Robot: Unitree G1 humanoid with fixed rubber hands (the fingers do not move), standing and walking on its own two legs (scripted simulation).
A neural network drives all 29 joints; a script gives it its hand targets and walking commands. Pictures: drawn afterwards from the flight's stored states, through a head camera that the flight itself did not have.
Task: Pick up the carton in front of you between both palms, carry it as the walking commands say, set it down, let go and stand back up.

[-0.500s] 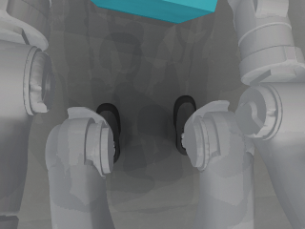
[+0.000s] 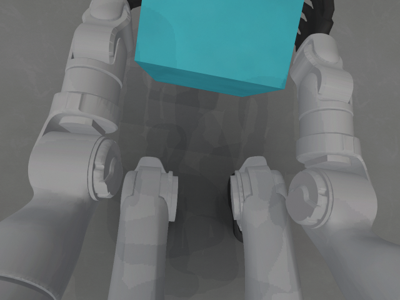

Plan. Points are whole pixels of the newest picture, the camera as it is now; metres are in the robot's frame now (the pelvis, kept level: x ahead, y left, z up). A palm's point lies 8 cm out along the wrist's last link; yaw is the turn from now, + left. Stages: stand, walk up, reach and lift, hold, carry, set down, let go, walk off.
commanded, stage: reach and lift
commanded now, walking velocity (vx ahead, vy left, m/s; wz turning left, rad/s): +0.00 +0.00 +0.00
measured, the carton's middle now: (213, 28) +0.56 -0.01 -0.17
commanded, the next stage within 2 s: none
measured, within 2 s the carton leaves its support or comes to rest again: neither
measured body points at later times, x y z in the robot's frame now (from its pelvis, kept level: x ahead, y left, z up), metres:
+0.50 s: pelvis -0.01 +0.00 +0.11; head +0.27 +0.01 +0.47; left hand +0.52 +0.15 +0.05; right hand +0.50 -0.16 +0.05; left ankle +0.10 +0.12 -0.37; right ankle +0.11 -0.14 -0.37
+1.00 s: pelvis +0.04 +0.00 +0.25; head +0.19 +0.01 +0.67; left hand +0.46 +0.15 +0.21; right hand +0.45 -0.15 +0.21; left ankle +0.10 +0.12 -0.37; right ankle +0.11 -0.14 -0.37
